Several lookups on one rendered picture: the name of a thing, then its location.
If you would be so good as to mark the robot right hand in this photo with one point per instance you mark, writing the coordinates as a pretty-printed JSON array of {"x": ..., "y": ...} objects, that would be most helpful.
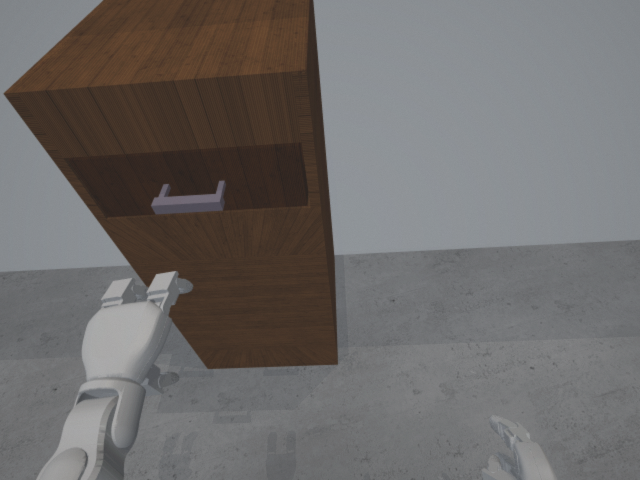
[{"x": 530, "y": 460}]

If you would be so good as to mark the left robot forearm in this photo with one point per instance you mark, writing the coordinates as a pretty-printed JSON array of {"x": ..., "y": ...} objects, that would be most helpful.
[{"x": 99, "y": 431}]

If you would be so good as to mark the drawer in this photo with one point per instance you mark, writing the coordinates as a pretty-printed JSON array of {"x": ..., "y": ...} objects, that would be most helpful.
[{"x": 259, "y": 176}]

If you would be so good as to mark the handle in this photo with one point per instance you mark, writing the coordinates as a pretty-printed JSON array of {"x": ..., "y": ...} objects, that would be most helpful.
[{"x": 190, "y": 203}]

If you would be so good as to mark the cabinet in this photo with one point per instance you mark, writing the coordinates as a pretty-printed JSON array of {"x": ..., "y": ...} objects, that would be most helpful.
[{"x": 140, "y": 76}]

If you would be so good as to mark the robot left hand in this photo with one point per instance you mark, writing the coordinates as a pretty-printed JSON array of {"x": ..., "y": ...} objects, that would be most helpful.
[{"x": 124, "y": 338}]

